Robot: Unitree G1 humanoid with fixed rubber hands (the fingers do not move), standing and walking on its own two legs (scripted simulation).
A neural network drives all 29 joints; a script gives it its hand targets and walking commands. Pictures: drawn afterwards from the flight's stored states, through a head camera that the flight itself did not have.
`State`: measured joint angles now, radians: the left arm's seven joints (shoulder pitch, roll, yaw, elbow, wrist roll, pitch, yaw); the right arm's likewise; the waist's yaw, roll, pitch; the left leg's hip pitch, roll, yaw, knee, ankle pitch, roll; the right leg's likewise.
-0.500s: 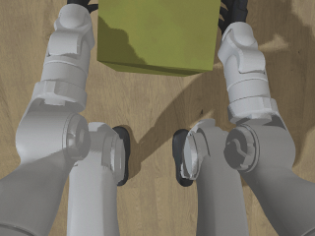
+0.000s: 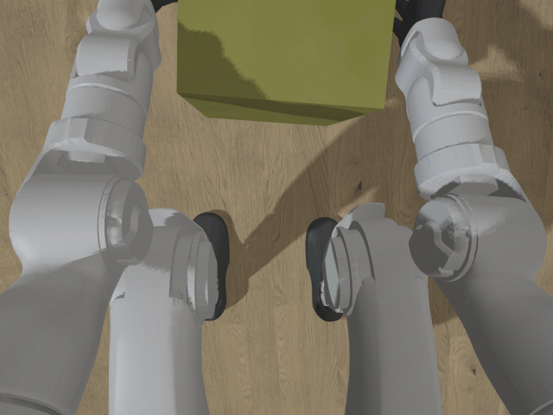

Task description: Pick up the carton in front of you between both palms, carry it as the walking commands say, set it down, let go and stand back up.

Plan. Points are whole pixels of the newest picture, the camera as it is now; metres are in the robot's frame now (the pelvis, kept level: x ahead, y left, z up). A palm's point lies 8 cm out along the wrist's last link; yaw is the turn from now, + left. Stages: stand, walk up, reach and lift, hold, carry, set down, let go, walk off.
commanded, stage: set down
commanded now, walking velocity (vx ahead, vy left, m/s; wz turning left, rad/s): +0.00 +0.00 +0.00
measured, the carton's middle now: (278, 36) +0.53 +0.00 -0.23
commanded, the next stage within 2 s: let go in 1.72 s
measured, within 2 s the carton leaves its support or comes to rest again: neither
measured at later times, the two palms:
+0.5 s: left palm (130, 12) +0.53 +0.17 -0.18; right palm (420, 37) +0.52 -0.16 -0.16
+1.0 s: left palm out of the picture +0.54 +0.20 -0.06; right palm out of the picture +0.52 -0.18 -0.06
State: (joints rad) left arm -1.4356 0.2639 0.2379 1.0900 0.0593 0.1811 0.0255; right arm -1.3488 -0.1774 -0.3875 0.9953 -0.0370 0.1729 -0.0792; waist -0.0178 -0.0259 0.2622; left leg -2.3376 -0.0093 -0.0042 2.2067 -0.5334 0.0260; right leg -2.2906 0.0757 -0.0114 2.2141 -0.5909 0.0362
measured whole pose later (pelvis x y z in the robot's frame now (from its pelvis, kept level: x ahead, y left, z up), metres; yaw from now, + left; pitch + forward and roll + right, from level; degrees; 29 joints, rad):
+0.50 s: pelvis -0.01 +0.00 +0.00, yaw +0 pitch +35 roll -3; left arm -1.47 0.34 0.21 1.19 0.04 0.08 0.02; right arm -1.40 -0.22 -0.36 1.09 -0.01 0.08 -0.07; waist -0.03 -0.04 0.38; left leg -2.29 -0.01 -0.01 2.21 -0.53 0.02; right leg -2.24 0.08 -0.02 2.21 -0.58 0.04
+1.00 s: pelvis +0.01 -0.01 +0.06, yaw +1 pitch +41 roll -1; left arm -1.29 0.39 0.14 1.04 -0.13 0.10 0.06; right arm -1.18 -0.22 -0.19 0.87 0.16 0.11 -0.16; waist -0.04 -0.01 0.13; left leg -2.19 -0.01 -0.02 2.02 -0.55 0.00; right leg -2.15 0.07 -0.01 2.03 -0.60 0.02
